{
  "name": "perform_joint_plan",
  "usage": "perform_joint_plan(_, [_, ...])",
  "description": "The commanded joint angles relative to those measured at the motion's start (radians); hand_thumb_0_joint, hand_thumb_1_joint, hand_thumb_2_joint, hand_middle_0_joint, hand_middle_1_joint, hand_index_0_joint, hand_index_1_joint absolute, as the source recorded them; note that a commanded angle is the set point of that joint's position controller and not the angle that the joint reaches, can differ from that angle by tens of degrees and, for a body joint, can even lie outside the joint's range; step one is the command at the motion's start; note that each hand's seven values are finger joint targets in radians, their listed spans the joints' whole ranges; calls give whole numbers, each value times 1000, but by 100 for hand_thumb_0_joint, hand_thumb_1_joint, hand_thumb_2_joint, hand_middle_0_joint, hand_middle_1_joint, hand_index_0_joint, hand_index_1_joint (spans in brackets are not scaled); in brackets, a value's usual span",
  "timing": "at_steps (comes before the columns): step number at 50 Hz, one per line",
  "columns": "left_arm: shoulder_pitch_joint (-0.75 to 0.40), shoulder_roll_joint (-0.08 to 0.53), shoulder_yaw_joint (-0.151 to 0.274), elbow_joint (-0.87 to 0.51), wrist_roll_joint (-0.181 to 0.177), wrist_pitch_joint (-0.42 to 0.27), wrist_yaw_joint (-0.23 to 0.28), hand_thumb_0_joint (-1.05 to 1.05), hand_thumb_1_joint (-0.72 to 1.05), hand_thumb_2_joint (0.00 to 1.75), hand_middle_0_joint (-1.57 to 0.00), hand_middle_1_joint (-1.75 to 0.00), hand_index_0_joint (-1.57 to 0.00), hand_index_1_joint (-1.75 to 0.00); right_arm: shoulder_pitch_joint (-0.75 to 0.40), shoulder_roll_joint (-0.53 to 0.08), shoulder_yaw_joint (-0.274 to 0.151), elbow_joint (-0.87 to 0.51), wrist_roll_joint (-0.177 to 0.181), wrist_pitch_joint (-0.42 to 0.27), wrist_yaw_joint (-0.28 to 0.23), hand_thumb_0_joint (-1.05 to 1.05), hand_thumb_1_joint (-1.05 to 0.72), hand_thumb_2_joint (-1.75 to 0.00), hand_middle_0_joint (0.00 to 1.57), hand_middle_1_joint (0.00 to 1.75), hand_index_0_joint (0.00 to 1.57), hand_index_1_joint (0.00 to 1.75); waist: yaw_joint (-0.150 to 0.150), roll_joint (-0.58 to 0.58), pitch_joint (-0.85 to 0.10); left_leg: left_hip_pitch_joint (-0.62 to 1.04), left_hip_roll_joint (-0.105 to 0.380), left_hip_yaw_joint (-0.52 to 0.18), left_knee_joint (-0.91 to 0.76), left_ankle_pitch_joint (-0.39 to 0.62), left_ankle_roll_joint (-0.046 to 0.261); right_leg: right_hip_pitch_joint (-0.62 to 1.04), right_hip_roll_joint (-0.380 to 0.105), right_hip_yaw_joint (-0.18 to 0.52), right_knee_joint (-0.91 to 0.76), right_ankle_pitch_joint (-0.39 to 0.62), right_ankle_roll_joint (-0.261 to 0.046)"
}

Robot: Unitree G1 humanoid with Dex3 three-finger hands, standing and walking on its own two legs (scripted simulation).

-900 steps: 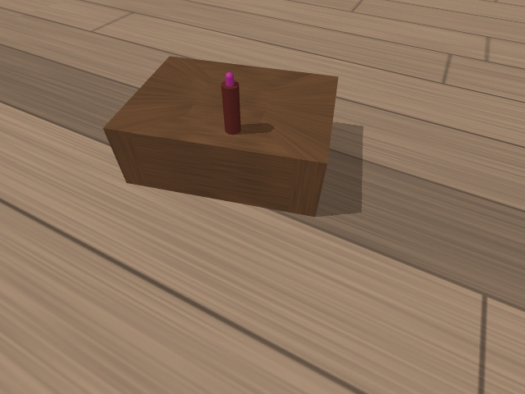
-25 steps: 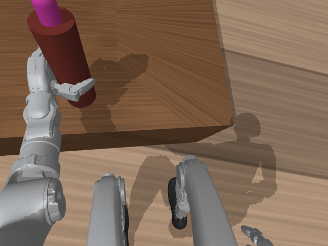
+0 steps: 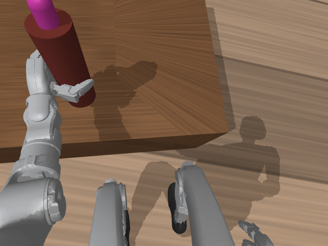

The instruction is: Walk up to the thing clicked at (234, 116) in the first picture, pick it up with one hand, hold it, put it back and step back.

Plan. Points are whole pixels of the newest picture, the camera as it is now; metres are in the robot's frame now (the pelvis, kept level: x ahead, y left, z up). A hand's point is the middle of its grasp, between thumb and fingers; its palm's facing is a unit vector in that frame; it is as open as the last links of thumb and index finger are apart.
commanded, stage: lift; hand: left
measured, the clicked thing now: (65, 59) +0.52 +0.15 +0.01
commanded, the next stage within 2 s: hold in 1.82 s
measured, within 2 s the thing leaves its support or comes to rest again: neither
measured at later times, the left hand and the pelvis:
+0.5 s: hand (59, 83) +0.46 +0.16 +0.03, palm faces +0.07 -1.00 -0.05, open 10.3 cm; pelvis +0.00 +0.00 +0.05, yaw +0 degrees
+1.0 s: hand (21, 101) +0.39 +0.17 +0.13, palm faces +0.07 -1.00 -0.04, open 10.3 cm; pelvis +0.01 +0.00 +0.13, yaw +1 degrees
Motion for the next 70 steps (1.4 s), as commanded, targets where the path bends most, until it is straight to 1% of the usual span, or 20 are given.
perform_joint_plan(1, [-507,257,66,-371,-45,-153,-8,0,21,130,-118,-133,-118,-134,212,-185,-73,-37,3,-4,-13,0,-89,-90,20,30,20,30,10,184,-804,374,-17,1,-224,418,20,602,28,45,-141,379,-58])
perform_joint_plan(2, [-482,264,69,-352,-42,-153,-8,0,19,122,-119,-134,-121,-134,207,-183,-73,-40,3,-3,-13,0,-93,-91,20,30,20,30,18,188,-798,371,-17,3,-229,406,20,608,29,49,-143,360,-57])
perform_joint_plan(5, [-487,236,55,-410,-53,-159,-14,0,11,126,-118,-135,-119,-136,206,-182,-74,-46,6,-5,-14,0,-93,-91,20,30,20,30,15,215,-819,426,-13,-2,-235,447,16,595,31,40,-145,382,-61])
perform_joint_plan(7, [-463,252,63,-441,-56,-154,-15,0,11,125,-118,-135,-119,-136,210,-186,-80,-49,8,-4,-17,0,-93,-91,20,30,20,30,31,217,-837,462,-11,-5,-249,464,15,612,34,39,-152,389,-60])
perform_joint_plan(14, [-394,194,33,-581,-74,-128,10,0,13,126,-118,-135,-120,-136,198,-181,-96,-60,19,-15,-26,0,-92,-91,20,30,20,30,34,212,-857,552,-7,-10,-307,451,13,670,39,33,-219,367,-58])
perform_joint_plan(19, [-329,154,11,-620,-80,-112,33,0,18,127,-116,-134,-118,-135,182,-174,-100,-46,25,-27,-39,0,-91,-91,20,30,20,30,34,192,-787,607,-1,-21,-354,468,8,669,47,20,-266,366,-56])
perform_joint_plan(24, [-275,136,3,-641,-80,-102,50,0,22,130,-118,-136,-120,-137,155,-161,-100,-42,29,-36,-47,0,-90,-91,20,30,20,30,63,177,-742,644,-3,-14,-412,462,6,747,49,25,-328,366,-53])
perform_joint_plan(25, [-268,94,-23,-637,-84,-101,50,0,20,130,-118,-137,-119,-137,148,-157,-98,-43,30,-35,-46,0,-90,-91,20,30,20,30,54,178,-721,674,-2,-20,-429,472,3,736,49,18,-337,367,-54])
perform_joint_plan(29, [-200,95,-24,-630,-82,-93,50,0,22,133,-120,-139,-122,-139,128,-156,-104,-34,34,-38,-52,0,-90,-90,20,30,20,30,79,152,-664,714,-3,-16,-479,476,-1,801,52,16,-396,370,-49])
perform_joint_plan(31, [-169,61,-49,-626,-85,-86,44,0,23,133,-122,-139,-123,-140,118,-153,-104,-32,37,-37,-52,0,-89,-90,20,30,20,30,87,136,-650,755,-3,-19,-509,494,-4,839,53,12,-422,384,-48])
perform_joint_plan(33, [-121,67,-33,-621,-84,-81,47,0,23,135,-124,-142,-126,-143,105,-152,-108,-33,41,-35,-54,0,-89,-90,20,30,20,30,104,113,-616,757,-5,-15,-541,480,-4,885,54,13,-451,381,-45])
perform_joint_plan(36, [-74,-17,-83,-594,-104,-81,33,0,25,137,-127,-145,-129,-146,90,-141,-106,-26,46,-37,-53,0,-89,-90,20,30,20,30,96,68,-519,749,-5,-11,-583,421,0,909,54,13,-507,343,-38])
perform_joint_plan(37, [-84,6,-64,-602,-107,-83,30,0,26,138,-127,-145,-129,-146,79,-147,-113,-23,48,-38,-56,0,-89,-90,20,30,20,30,101,56,-502,760,-3,-10,-590,407,3,908,55,12,-524,331,-36])
perform_joint_plan(40, [-46,-5,-90,-577,-94,-86,24,0,27,136,-129,-144,-130,-145,63,-147,-113,-22,48,-40,-55,0,-89,-90,20,30,20,30,109,56,-446,790,-2,-12,-629,392,1,905,54,10,-551,308,-36])
perform_joint_plan(46, [-40,0,-106,-718,-101,-98,22,0,23,135,-129,-144,-131,-145,40,-144,-111,-56,45,-47,-58,0,-90,-90,20,30,20,30,130,64,-466,876,-7,-4,-698,348,4,999,54,12,-625,276,-27])
perform_joint_plan(47, [-16,-22,-126,-720,-99,-93,22,0,24,135,-128,-143,-129,-144,40,-142,-108,-57,44,-49,-59,0,-90,-90,20,30,20,30,122,75,-474,891,-8,-5,-706,360,1,1004,54,12,-631,287,-28])
perform_joint_plan(52, [7,-12,-118,-806,-107,-74,32,0,22,135,-127,-143,-128,-144,41,-137,-96,-76,47,-55,-71,0,-91,-91,20,30,20,30,131,90,-480,963,-7,-6,-752,404,-4,1069,55,9,-665,322,-28])
perform_joint_plan(60, [18,-11,-110,-860,-109,-51,46,0,24,137,-127,-144,-128,-145,48,-121,-84,-69,41,-64,-93,0,-90,-90,20,30,20,30,135,106,-395,1043,-4,-7,-826,455,-8,1108,58,7,-725,361,-32])
perform_joint_plan(63, [72,-53,-135,-805,-112,-38,41,0,21,137,-126,-144,-127,-145,40,-118,-83,-69,40,-68,-97,0,-90,-90,20,30,20,30,129,67,-349,1052,-2,-5,-850,447,-6,1129,60,5,-754,359,-29])
perform_joint_plan(70, [172,-55,-140,-734,-118,-33,-6,0,19,135,-128,-145,-129,-145,39,-119,-96,-76,44,-69,-90,0,-90,-90,20,30,20,30,151,27,-318,1076,1,0,-882,525,-9,1209,59,0,-787,418,-28])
